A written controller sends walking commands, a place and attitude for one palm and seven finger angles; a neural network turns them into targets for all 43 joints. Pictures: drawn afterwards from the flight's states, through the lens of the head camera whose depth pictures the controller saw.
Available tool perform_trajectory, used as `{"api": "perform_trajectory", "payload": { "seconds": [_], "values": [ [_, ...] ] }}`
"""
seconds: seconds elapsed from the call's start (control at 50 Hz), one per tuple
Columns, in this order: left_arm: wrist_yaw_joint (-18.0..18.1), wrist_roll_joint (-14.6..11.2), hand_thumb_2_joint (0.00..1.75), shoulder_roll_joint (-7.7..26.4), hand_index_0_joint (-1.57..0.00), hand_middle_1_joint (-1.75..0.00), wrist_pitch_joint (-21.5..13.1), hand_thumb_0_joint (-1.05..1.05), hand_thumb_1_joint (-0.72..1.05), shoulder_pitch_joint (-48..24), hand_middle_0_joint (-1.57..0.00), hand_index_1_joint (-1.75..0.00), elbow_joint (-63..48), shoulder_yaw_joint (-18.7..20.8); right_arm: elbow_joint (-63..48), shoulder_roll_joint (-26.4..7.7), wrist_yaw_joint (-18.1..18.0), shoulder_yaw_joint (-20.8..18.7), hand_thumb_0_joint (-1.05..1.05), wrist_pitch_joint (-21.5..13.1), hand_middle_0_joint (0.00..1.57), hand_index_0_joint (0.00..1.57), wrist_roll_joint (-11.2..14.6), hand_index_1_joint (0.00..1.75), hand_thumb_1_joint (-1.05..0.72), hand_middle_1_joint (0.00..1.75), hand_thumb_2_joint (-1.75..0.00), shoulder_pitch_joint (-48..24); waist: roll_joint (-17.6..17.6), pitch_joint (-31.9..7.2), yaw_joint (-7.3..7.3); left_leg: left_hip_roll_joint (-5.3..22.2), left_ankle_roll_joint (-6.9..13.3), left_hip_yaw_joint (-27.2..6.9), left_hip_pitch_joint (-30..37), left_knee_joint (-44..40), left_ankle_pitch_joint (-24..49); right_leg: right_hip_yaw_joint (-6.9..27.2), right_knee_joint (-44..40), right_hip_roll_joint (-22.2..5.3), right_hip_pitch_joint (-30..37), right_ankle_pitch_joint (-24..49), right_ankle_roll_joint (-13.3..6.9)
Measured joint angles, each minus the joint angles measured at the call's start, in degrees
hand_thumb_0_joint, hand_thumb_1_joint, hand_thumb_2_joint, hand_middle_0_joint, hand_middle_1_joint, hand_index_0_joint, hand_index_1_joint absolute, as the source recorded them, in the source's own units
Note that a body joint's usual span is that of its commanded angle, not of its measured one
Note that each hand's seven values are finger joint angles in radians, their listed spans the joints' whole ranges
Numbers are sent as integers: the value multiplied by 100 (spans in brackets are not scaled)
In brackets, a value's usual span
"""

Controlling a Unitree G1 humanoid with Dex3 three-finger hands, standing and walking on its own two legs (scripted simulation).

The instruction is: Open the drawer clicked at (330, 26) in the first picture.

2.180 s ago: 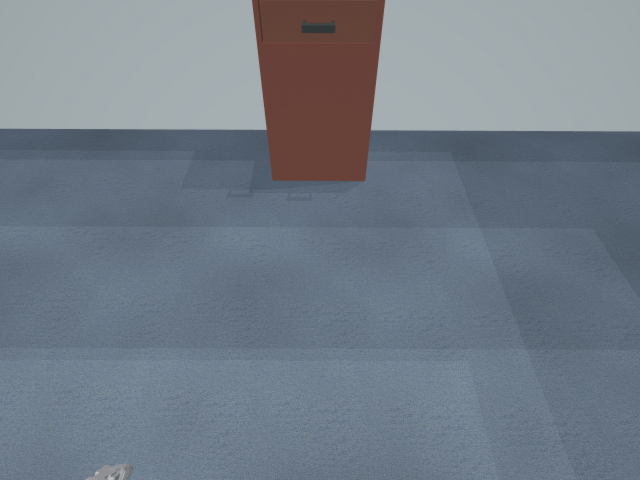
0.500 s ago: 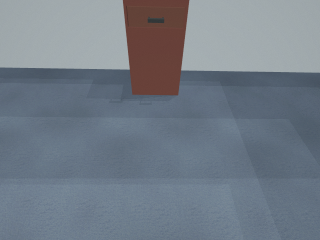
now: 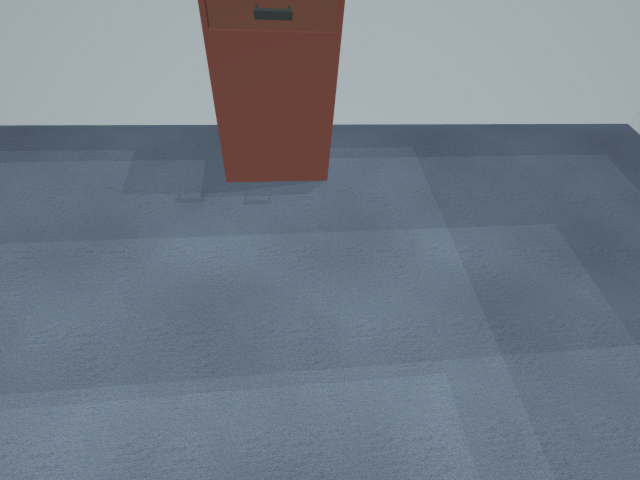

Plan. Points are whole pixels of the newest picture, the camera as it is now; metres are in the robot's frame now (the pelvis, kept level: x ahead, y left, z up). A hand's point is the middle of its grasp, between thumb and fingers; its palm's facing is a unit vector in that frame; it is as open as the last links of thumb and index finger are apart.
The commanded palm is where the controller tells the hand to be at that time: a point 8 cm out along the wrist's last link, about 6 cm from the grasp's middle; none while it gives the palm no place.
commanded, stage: walk to a spot facing it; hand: left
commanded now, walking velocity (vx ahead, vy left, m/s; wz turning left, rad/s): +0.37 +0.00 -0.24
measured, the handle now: (273, 11) +1.41 +0.27 +0.01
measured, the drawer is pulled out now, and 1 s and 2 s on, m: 0.00 0.00 0.00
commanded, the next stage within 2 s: turn to face it in 1.28 s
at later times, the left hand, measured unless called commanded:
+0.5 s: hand (255, 349) +0.34 +0.13 -0.14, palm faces -0.13 -0.97 -0.20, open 7.4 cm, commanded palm none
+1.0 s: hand (249, 357) +0.32 +0.14 -0.14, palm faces +0.02 -0.99 -0.11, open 7.4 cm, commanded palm none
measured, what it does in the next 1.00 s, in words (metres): walks ahead: right foot, then left foot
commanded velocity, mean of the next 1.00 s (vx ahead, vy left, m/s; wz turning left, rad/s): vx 0.38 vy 0.00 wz -0.11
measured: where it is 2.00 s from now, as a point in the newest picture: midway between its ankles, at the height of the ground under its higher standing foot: (354, 338)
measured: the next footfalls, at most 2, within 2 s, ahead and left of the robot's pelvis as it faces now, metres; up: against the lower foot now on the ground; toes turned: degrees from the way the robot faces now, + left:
right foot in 0.40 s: +0.34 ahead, -0.11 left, +0.00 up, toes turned -12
left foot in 0.98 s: +0.52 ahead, +0.08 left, +0.00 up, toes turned +2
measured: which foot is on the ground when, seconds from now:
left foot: down 0.00-0.40, up 0.42-0.96, down 0.98-1.00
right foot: down 0.00-0.00, up 0.02-0.38, down 0.40-0.98, up 1.00-1.00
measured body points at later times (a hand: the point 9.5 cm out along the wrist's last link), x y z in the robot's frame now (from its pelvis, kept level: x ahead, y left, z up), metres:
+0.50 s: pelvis +0.21 -0.04 +0.02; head +0.25 -0.04 +0.46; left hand +0.34 +0.18 -0.13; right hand +0.09 -0.24 -0.13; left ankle +0.08 +0.10 -0.59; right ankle +0.30 -0.10 -0.70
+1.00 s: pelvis +0.41 -0.02 +0.03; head +0.43 +0.01 +0.48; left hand +0.32 +0.19 -0.13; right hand +0.51 -0.25 -0.10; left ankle +0.48 +0.08 -0.70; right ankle +0.31 -0.10 -0.69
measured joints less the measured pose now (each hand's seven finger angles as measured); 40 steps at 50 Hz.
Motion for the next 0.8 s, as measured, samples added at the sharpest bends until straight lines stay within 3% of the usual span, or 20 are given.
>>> {"api": "perform_trajectory", "payload": {
  "seconds": [0.08, 0.14, 0.2, 0.24, 0.32, 0.38, 0.42, 0.46, 0.48, 0.52, 0.64, 0.8],
  "values": [
    [-73, -41, 90, 97, -20, -30, 290, 1, 91, -173, -20, -30, 175, 50, -310, 113, -42, 25, 1, -283, 20, 20, -64, 30, -90, 30, -90, 46, 38, -118, -216, 76, -29, 232, 638, -369, 31, -429, 2337, -53, -1035, 618, -79],
    [-139, 4, 90, 260, -20, -30, 352, 1, 91, -583, -20, -30, -94, 132, -254, 243, -91, 72, 1, -327, 20, 20, -72, 30, -92, 30, -90, 364, 36, -145, -193, 99, -145, 276, 1225, -1208, 273, -742, 2785, -241, -1863, 1148, -46],
    [-219, 5, 90, 324, -20, -30, 336, 1, 91, -1031, -20, -30, -509, 160, -58, 318, -78, 124, 0, -289, 20, 20, -54, 30, -92, 30, -90, 665, 51, -50, -97, 81, -142, 369, 1765, -2017, 506, -903, 2207, -427, -2495, 1767, -1],
    [-260, -10, 90, 310, -20, -30, 319, 1, 91, -1334, -19, -30, -732, 143, 65, 345, -75, 145, 0, -248, 20, 20, -46, 30, -92, 30, -90, 819, 96, 97, -85, 63, -172, 437, 2115, -2479, 614, -1058, 1281, -505, -2644, 2198, 6],
    [-295, -36, 90, 265, -20, -30, 253, 1, 91, -1831, -19, -30, -973, 82, 275, 340, -75, 137, 1, -166, 20, 20, -22, 30, -91, 30, -90, 1059, 207, 452, -222, 69, -295, 579, 2727, -2980, 571, -1361, -588, -365, -2383, 2627, -152],
    [-287, -6, 90, 259, -20, -30, 144, 1, 91, -1944, -19, -30, -1026, 51, 480, 302, -59, 85, 1, -57, 20, 21, -11, 30, -91, 30, -90, 1262, 232, 584, -272, 186, -352, 673, 2836, -2262, 174, -1537, -1297, -106, -1763, 2610, -366],
    [-257, 16, 90, 279, -20, -30, 6, 1, 91, -1872, -19, -30, -1004, 49, 596, 287, -31, 52, 1, 25, 20, 21, 45, 30, -90, 30, -90, 1348, 140, 555, -233, 261, -273, 511, 2186, -318, 18, -1517, -1366, -96, -1466, 2754, -567],
    [-208, -49, 90, 235, -20, -30, -21, 0, 91, -1788, -20, -30, -918, 50, 577, 212, -24, 7, 1, 110, 20, 20, 74, 30, -90, 30, -90, 1124, 235, 651, -283, 271, -117, -35, 1212, 1748, 235, -1541, -1080, 24, -1375, 2374, -617],
    [-189, -68, 90, 226, -20, -30, -2, 0, 91, -1717, -20, -30, -853, 42, 521, 191, -16, -12, 1, 127, 20, 20, 59, 30, -90, 30, -90, 993, 248, 656, -326, 279, -80, -205, 754, 2372, 465, -1550, -1143, 71, -1246, 2257, -611],
    [-137, -78, 90, 194, -20, -30, 23, 0, 91, -1550, -20, -30, -688, 20, 363, 161, 1, -35, 1, 140, 20, 20, 8, 30, -90, 30, -90, 721, 244, 601, -373, 376, -69, -343, -48, 2840, 846, -1540, -1467, 145, -956, 2246, -560],
    [-66, -56, 90, 118, -20, -30, -2, 1, 93, -957, -20, -30, -248, 36, -93, 144, 56, -98, 1, 166, 19, 20, -64, 30, -91, 30, -90, 101, 285, 206, -345, 724, -248, -348, -1437, 1866, 1569, -1468, -2394, 283, -245, 2345, -556],
    [-94, -46, 90, -54, -20, -30, -128, 1, 92, -287, -20, -30, 10, -27, -176, 29, 159, -171, 1, 216, 19, 20, -65, 30, -93, 30, -90, -336, 296, -94, -1, 672, -342, -220, -1413, 291, 1978, -1412, -3015, 279, 523, 2120, -415]
  ]
}}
